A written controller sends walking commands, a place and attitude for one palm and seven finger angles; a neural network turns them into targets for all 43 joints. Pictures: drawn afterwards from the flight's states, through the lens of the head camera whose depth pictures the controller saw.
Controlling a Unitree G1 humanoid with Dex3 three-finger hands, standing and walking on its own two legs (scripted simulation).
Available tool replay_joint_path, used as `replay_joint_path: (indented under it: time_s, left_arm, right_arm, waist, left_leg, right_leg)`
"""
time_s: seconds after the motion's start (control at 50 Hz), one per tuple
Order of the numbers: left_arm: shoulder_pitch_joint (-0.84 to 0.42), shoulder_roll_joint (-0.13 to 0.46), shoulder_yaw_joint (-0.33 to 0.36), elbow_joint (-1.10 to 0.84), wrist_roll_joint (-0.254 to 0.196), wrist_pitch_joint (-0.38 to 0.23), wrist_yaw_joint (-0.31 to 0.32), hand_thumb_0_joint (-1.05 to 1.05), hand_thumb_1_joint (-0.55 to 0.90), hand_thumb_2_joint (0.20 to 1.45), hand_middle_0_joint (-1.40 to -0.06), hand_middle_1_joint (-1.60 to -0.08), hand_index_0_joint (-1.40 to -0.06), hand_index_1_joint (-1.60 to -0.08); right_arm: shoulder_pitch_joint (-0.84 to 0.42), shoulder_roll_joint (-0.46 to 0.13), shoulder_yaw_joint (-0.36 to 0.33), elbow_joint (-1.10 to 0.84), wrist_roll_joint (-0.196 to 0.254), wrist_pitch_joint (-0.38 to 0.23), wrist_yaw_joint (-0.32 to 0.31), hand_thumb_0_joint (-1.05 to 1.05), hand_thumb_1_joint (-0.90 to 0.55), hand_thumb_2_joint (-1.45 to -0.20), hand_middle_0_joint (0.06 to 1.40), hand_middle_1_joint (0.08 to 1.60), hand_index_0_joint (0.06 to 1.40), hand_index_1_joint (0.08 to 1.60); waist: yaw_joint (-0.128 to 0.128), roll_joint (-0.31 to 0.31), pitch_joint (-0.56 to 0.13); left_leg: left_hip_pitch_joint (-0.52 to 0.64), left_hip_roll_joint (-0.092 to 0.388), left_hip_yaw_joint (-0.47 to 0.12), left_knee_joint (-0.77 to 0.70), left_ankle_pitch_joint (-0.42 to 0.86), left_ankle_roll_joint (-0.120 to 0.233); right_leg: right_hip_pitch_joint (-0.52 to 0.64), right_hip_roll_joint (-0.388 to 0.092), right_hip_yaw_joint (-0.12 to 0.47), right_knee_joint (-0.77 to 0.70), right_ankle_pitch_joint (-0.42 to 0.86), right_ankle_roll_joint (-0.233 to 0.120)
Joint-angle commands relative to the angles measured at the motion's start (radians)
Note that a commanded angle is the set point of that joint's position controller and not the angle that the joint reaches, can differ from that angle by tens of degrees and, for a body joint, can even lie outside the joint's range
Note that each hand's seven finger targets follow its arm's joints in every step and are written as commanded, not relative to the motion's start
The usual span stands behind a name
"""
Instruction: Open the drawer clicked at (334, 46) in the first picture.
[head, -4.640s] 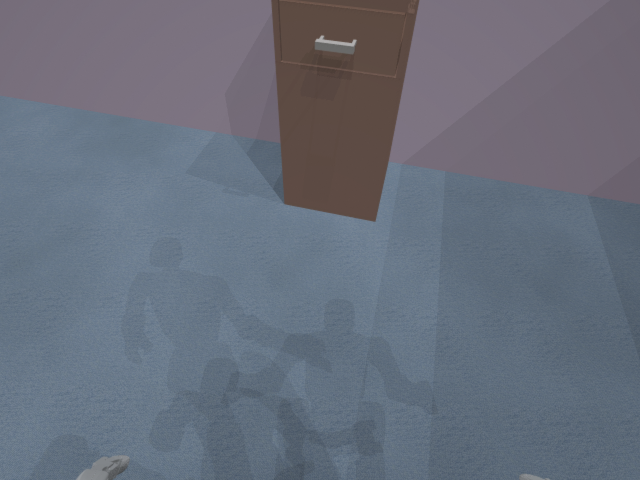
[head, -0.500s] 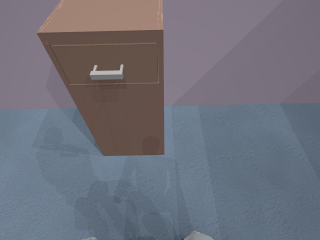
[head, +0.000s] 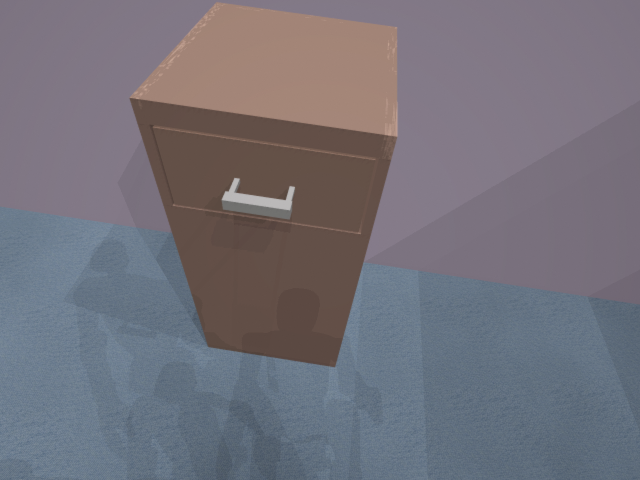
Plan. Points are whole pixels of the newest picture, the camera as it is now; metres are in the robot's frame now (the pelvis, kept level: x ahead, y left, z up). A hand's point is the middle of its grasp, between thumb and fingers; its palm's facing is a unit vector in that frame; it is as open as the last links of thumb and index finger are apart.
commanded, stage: come to a stop and stand still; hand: left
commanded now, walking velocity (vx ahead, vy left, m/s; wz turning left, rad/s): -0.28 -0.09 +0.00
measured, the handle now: (260, 196) +0.55 +0.17 -0.01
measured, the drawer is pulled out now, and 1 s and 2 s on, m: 0.00 0.00 0.00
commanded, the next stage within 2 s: look again from close up in 0.96 s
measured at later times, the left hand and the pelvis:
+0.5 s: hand out of the picture +0.02 +0.12 -0.15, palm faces +0.02 -0.96 -0.28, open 7.4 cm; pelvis -0.04 -0.07 +0.00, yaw -1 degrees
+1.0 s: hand out of the picture -0.10 +0.08 -0.16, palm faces +0.07 -0.98 -0.18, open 7.4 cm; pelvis -0.07 -0.08 +0.01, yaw +0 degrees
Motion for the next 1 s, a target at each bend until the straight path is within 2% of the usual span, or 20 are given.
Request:
replay_joint_path:
  time_s: [0.0,0.06,0.14,0.2,0.28,0.3,0.32,0.34,0.36,0.38,0.4,0.46,0.6,0.66,0.7,0.72,0.74,0.76,0.88,0.98]
  left_arm:
    - [0.057,0.052,0.002,-0.033,-0.004,0.010,0.017,0.000,0.900,0.900,-0.200,-0.300,-0.200,-0.300]
    - [0.038,0.082,0.018,-0.058,0.001,0.028,0.018,0.000,0.900,0.900,-0.200,-0.300,-0.200,-0.300]
    - [-0.016,0.082,0.041,-0.113,0.010,0.051,0.013,0.000,0.900,0.900,-0.200,-0.300,-0.200,-0.300]
    - [-0.033,0.073,0.050,-0.144,0.008,0.064,0.010,0.000,0.900,0.900,-0.200,-0.300,-0.200,-0.300]
    - [0.003,0.076,0.047,-0.145,0.007,0.055,0.008,0.000,0.900,0.900,-0.200,-0.300,-0.200,-0.300]
    - [0.036,0.088,0.047,-0.138,0.009,0.049,0.008,0.000,0.900,0.900,-0.200,-0.300,-0.200,-0.300]
    - [0.030,0.136,0.050,-0.143,0.019,0.040,0.011,0.000,0.900,0.900,-0.200,-0.300,-0.200,-0.300]
    - [-0.045,0.212,0.050,-0.167,0.025,0.027,0.014,0.000,0.900,0.900,-0.200,-0.300,-0.200,-0.300]
    - [-0.095,0.245,0.052,-0.199,0.018,0.031,0.013,0.000,0.900,0.900,-0.200,-0.300,-0.200,-0.300]
    - [-0.144,0.251,0.049,-0.218,0.021,0.037,0.011,0.000,0.900,0.900,-0.200,-0.300,-0.200,-0.300]
    - [-0.175,0.237,0.054,-0.222,0.019,0.032,0.014,0.000,0.900,0.900,-0.200,-0.300,-0.200,-0.300]
    - [-0.206,0.178,0.040,-0.217,0.011,0.024,0.011,0.000,0.900,0.900,-0.200,-0.300,-0.200,-0.300]
    - [-0.090,0.173,0.049,-0.167,0.007,0.013,0.012,0.000,0.900,0.900,-0.200,-0.300,-0.200,-0.300]
    - [-0.111,0.142,0.039,-0.145,-0.007,0.015,0.012,0.000,0.900,0.900,-0.200,-0.300,-0.200,-0.300]
    - [-0.096,0.099,0.028,-0.133,-0.015,0.012,0.006,0.000,0.900,0.900,-0.200,-0.300,-0.200,-0.300]
    - [-0.097,0.097,0.028,-0.128,-0.012,0.009,0.006,0.000,0.900,0.900,-0.200,-0.300,-0.200,-0.300]
    - [-0.101,0.104,0.029,-0.112,-0.010,0.015,0.006,0.000,0.900,0.900,-0.200,-0.300,-0.200,-0.300]
    - [-0.101,0.112,0.027,-0.101,-0.008,0.017,0.006,0.000,0.900,0.900,-0.200,-0.300,-0.200,-0.300]
    - [-0.052,0.095,0.011,-0.054,-0.004,0.012,0.005,0.000,0.900,0.900,-0.200,-0.300,-0.200,-0.300]
    - [-0.027,0.084,0.008,-0.045,-0.004,0.009,0.010,0.000,0.900,0.900,-0.200,-0.300,-0.200,-0.300]
  right_arm:
    - [0.101,-0.154,-0.023,0.014,0.008,0.013,-0.040,0.000,-0.900,-0.900,0.200,0.300,0.200,0.300]
    - [0.111,-0.175,-0.048,0.010,0.012,0.026,-0.047,0.000,-0.900,-0.900,0.200,0.300,0.200,0.300]
    - [0.099,-0.209,-0.079,-0.014,0.003,0.045,-0.048,0.000,-0.900,-0.900,0.200,0.300,0.200,0.300]
    - [0.040,-0.210,-0.081,-0.037,-0.005,0.054,-0.040,0.000,-0.900,-0.900,0.200,0.300,0.200,0.300]
    - [-0.011,-0.198,-0.077,-0.049,-0.007,0.064,-0.019,0.000,-0.900,-0.900,0.200,0.300,0.200,0.300]
    - [-0.011,-0.192,-0.076,-0.051,-0.003,0.069,-0.014,0.000,-0.900,-0.900,0.200,0.300,0.200,0.300]
    - [0.021,-0.152,-0.072,-0.050,0.004,0.074,-0.008,0.000,-0.900,-0.900,0.200,0.300,0.200,0.300]
    - [0.054,-0.084,-0.057,-0.062,0.012,0.082,0.000,0.000,-0.900,-0.900,0.200,0.300,0.200,0.300]
    - [0.017,-0.099,-0.058,-0.078,0.007,0.091,0.004,0.000,-0.900,-0.900,0.200,0.300,0.200,0.300]
    - [0.030,-0.107,-0.063,-0.073,0.005,0.095,0.012,0.000,-0.900,-0.900,0.200,0.300,0.200,0.300]
    - [0.029,-0.109,-0.063,-0.064,0.002,0.102,0.011,0.000,-0.900,-0.900,0.200,0.300,0.200,0.300]
    - [0.131,-0.112,-0.060,-0.006,0.001,0.092,0.008,0.000,-0.900,-0.900,0.200,0.300,0.200,0.300]
    - [0.163,-0.078,-0.039,0.011,0.004,0.068,-0.008,0.000,-0.900,-0.900,0.200,0.300,0.200,0.300]
    - [0.265,-0.073,-0.027,0.062,0.006,0.052,-0.017,0.000,-0.900,-0.900,0.200,0.300,0.200,0.300]
    - [0.251,-0.109,-0.023,0.061,-0.004,0.038,-0.024,0.000,-0.900,-0.900,0.200,0.300,0.200,0.300]
    - [0.236,-0.120,-0.021,0.056,-0.004,0.039,-0.025,0.000,-0.900,-0.900,0.200,0.300,0.200,0.300]
    - [0.218,-0.113,-0.022,0.064,-0.003,0.036,-0.024,0.000,-0.900,-0.900,0.200,0.300,0.200,0.300]
    - [0.206,-0.099,-0.017,0.067,-0.002,0.037,-0.024,0.000,-0.900,-0.900,0.200,0.300,0.200,0.300]
    - [0.267,-0.073,-0.008,0.080,0.001,0.047,-0.029,0.000,-0.900,-0.900,0.200,0.300,0.200,0.300]
    - [0.313,-0.060,-0.003,0.092,0.002,0.048,-0.029,0.000,-0.900,-0.900,0.200,0.300,0.200,0.300]
  waist:
    - [-0.045,0.223,-0.048]
    - [-0.060,0.168,-0.092]
    - [-0.071,0.138,-0.135]
    - [-0.053,0.176,-0.121]
    - [-0.019,0.214,-0.066]
    - [-0.002,0.181,-0.064]
    - [-0.012,0.031,-0.041]
    - [-0.052,-0.220,-0.004]
    - [-0.029,-0.235,0.040]
    - [-0.045,-0.151,0.039]
    - [-0.051,-0.218,0.066]
    - [-0.087,-0.125,0.054]
    - [-0.033,-0.034,-0.042]
    - [-0.066,0.016,-0.057]
    - [-0.039,0.116,-0.045]
    - [-0.031,0.094,-0.052]
    - [-0.029,0.185,-0.039]
    - [-0.026,0.202,-0.011]
    - [-0.044,0.032,0.069]
    - [-0.057,0.000,0.065]
  left_leg:
    - [0.214,0.280,-0.237,-0.220,0.822,0.117]
    - [0.280,0.287,-0.222,-0.192,0.935,0.132]
    - [0.262,0.325,-0.215,-0.192,0.819,0.169]
    - [0.163,0.300,-0.183,-0.212,0.607,0.147]
    - [-0.018,0.242,-0.168,-0.230,0.155,0.082]
    - [-0.066,0.202,-0.149,-0.188,0.018,0.046]
    - [-0.103,0.116,-0.100,-0.084,-0.111,-0.003]
    - [-0.122,0.014,-0.039,0.049,-0.219,-0.058]
    - [-0.074,0.004,-0.082,0.172,-0.272,-0.052]
    - [-0.043,0.001,-0.113,0.270,-0.274,-0.044]
    - [-0.085,0.001,-0.142,0.322,-0.245,-0.035]
    - [-0.071,0.001,-0.136,0.391,-0.137,-0.037]
    - [-0.015,0.002,-0.117,0.055,-0.197,-0.048]
    - [0.158,0.016,-0.165,-0.206,-0.028,-0.025]
    - [0.095,0.104,-0.251,-0.261,-0.009,0.012]
    - [0.051,0.108,-0.246,-0.264,-0.052,0.011]
    - [0.020,0.103,-0.254,-0.299,-0.077,0.009]
    - [-0.013,0.102,-0.242,-0.330,-0.114,0.003]
    - [0.018,0.044,-0.178,-0.292,-0.126,-0.009]
    - [0.054,0.033,-0.158,-0.270,-0.112,-0.006]
  right_leg:
    - [-0.150,-0.045,0.095,0.100,-0.070,0.019]
    - [-0.194,-0.037,0.105,0.148,-0.024,0.021]
    - [-0.249,-0.022,0.126,0.323,-0.079,0.018]
    - [-0.224,-0.015,0.132,0.329,-0.042,0.016]
    - [-0.055,-0.012,0.090,0.076,0.096,0.009]
    - [0.008,-0.011,0.087,-0.050,0.187,0.012]
    - [0.013,-0.059,0.155,-0.200,0.208,0.005]
    - [-0.103,-0.229,0.375,-0.344,0.113,-0.056]
    - [-0.253,-0.303,0.436,-0.433,0.009,-0.127]
    - [-0.324,-0.296,0.397,-0.448,-0.134,-0.154]
    - [-0.341,-0.254,0.411,-0.454,-0.162,-0.136]
    - [-0.274,-0.180,0.288,-0.403,0.012,-0.118]
    - [-0.032,-0.197,0.333,-0.368,0.146,-0.165]
    - [-0.096,-0.133,0.282,-0.324,0.106,-0.099]
    - [-0.058,-0.047,0.200,-0.282,0.215,-0.040]
    - [-0.010,-0.039,0.187,-0.282,0.235,-0.027]
    - [0.014,-0.038,0.167,-0.253,0.252,-0.022]
    - [0.041,-0.037,0.148,-0.237,0.266,-0.023]
    - [-0.030,-0.058,0.210,-0.326,0.148,-0.026]
    - [-0.071,-0.062,0.228,-0.352,0.095,-0.024]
